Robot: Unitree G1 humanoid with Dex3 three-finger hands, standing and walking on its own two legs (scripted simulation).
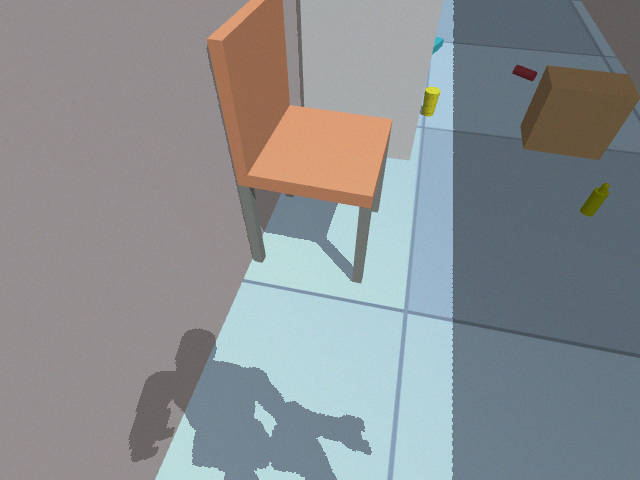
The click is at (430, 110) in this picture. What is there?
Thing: tapered cup
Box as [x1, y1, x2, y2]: [422, 87, 439, 115]
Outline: 427,87 425,89 422,113 424,115 432,115 437,101 437,97 439,95 439,89 435,87
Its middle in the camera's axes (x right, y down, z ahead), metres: +0.64 -0.84 +2.29
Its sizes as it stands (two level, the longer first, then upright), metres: 0.087 0.087 0.148
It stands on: the floor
